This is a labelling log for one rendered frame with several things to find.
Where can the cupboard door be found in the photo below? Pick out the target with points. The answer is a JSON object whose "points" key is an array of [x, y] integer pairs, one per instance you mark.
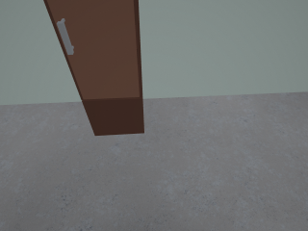
{"points": [[103, 34]]}

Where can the handle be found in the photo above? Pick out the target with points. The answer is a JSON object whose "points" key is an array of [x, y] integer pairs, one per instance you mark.
{"points": [[67, 44]]}

